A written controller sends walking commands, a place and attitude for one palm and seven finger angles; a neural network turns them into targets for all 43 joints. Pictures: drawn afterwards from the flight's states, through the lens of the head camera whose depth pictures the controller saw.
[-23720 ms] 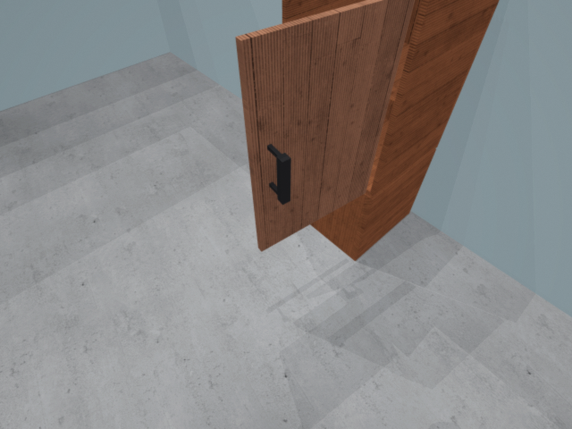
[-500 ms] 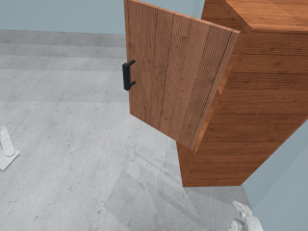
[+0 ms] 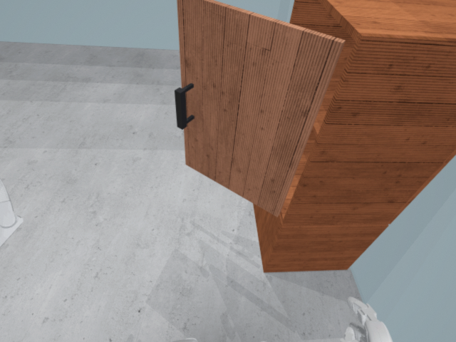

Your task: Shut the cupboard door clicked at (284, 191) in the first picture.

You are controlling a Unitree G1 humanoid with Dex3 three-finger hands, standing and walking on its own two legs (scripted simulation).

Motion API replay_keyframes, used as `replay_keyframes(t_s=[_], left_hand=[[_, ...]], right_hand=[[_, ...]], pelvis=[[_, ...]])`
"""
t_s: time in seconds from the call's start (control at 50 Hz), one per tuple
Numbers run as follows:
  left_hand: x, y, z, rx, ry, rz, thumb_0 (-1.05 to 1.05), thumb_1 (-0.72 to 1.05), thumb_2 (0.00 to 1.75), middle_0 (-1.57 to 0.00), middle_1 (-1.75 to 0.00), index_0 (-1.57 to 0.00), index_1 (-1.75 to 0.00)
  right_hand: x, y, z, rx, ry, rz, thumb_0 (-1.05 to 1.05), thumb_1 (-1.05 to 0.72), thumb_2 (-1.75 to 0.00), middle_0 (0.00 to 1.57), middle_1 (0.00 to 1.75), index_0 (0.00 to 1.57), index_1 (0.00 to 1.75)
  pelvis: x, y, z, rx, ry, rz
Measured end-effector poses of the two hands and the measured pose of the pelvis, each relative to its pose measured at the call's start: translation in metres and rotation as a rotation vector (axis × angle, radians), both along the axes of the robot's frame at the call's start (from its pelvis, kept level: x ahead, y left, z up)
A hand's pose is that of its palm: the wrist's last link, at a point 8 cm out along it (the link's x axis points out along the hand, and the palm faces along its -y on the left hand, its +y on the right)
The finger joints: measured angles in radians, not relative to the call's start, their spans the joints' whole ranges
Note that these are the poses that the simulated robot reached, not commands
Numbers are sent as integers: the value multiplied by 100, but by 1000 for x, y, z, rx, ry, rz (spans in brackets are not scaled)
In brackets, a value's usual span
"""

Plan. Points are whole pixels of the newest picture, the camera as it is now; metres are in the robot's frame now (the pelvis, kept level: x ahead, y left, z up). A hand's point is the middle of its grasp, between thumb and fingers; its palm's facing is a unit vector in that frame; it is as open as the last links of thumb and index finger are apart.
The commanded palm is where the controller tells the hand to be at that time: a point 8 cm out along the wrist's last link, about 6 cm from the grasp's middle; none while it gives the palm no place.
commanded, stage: step back with the hand held close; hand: left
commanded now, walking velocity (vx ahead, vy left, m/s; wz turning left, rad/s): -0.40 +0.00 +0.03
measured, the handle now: (185, 106) +0.75 +0.16 -0.01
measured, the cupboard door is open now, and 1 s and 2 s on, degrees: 52 52 52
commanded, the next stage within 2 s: stop stepping back and stand still in 1.08 s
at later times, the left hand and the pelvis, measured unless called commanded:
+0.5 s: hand (26, 232) +0.19 +0.25 +0.20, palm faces +0.46 -0.78 -0.43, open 7.4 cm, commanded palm +0.12 +0.28 +0.21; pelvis -0.01 -0.02 +0.01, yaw +1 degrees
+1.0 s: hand out of the picture +0.13 +0.27 +0.20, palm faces +0.49 -0.80 -0.35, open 7.4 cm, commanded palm +0.07 +0.29 +0.21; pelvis -0.07 -0.01 +0.03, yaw +0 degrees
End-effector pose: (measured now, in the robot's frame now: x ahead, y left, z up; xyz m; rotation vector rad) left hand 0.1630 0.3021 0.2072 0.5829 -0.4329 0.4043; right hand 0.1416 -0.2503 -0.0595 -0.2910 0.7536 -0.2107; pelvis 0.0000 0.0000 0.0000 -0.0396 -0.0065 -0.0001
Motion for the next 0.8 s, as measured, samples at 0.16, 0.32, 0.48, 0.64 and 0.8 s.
replay_keyframes(t_s=[0.16,0.32,0.48,0.64,0.8], left_hand=[[-2,-2,-1,-16,-2,2,2,88,90,-21,-31,-22,-30],[-4,0,6,-11,-4,11,2,88,90,-22,-31,-22,-30],[-13,-17,3,-39,36,-4,2,89,90,-21,-31,-22,-30],[-31,-24,3,-48,53,3,2,88,90,-22,-31,-22,-30],[-62,7,0,-18,100,50,2,88,90,-22,-31,-22,-30]], right_hand=[[0,4,0,9,6,11,1,-90,-90,21,30,21,30],[2,7,0,13,16,25,1,-90,-90,21,30,21,30],[9,2,10,31,-20,54,1,-90,-90,21,30,21,30],[0,-13,18,11,-1,42,1,-90,-90,21,30,21,30],[-23,-3,22,-33,30,25,1,-90,-90,21,30,21,30]], pelvis=[[-1,0,1,1,11,11],[1,-3,5,-12,17,32],[-7,-17,11,-9,20,24],[-19,-22,16,10,45,65],[-36,-7,19,-37,41,98]])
